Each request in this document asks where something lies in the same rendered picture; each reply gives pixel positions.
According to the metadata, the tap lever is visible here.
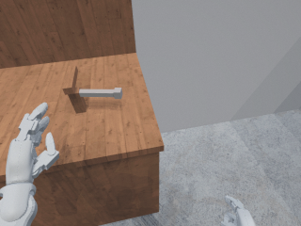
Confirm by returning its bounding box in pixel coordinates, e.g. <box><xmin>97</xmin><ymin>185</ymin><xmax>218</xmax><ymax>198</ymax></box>
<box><xmin>79</xmin><ymin>88</ymin><xmax>123</xmax><ymax>99</ymax></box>

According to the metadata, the robot left forearm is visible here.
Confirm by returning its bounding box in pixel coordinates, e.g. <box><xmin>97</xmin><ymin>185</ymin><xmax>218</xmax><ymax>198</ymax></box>
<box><xmin>0</xmin><ymin>182</ymin><xmax>38</xmax><ymax>226</ymax></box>

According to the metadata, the counter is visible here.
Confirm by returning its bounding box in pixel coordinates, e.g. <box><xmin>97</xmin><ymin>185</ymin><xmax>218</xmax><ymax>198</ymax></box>
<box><xmin>0</xmin><ymin>0</ymin><xmax>165</xmax><ymax>226</ymax></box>

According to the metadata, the right robot hand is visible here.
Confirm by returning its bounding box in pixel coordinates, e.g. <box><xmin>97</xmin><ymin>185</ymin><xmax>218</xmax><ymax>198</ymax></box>
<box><xmin>221</xmin><ymin>195</ymin><xmax>256</xmax><ymax>226</ymax></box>

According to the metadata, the left robot hand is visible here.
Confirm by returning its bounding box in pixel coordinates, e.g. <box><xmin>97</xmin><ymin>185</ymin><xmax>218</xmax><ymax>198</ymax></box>
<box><xmin>6</xmin><ymin>102</ymin><xmax>59</xmax><ymax>185</ymax></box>

